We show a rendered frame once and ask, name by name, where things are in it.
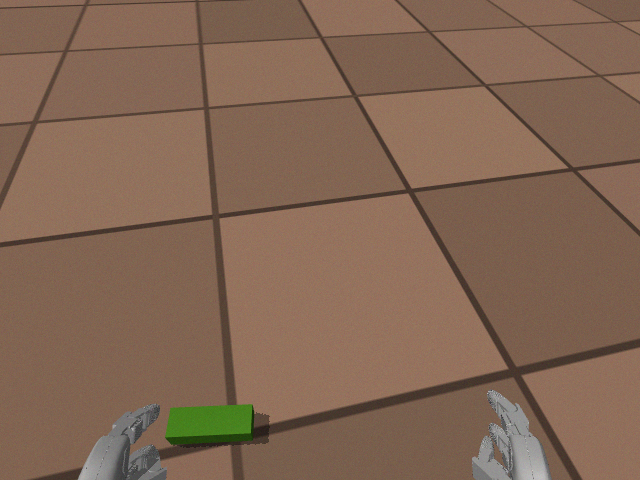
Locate left robot hand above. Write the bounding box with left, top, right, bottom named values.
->
left=78, top=404, right=167, bottom=480

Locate carton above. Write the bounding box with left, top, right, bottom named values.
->
left=165, top=404, right=254, bottom=445

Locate right robot hand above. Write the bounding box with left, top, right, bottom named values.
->
left=472, top=389, right=552, bottom=480

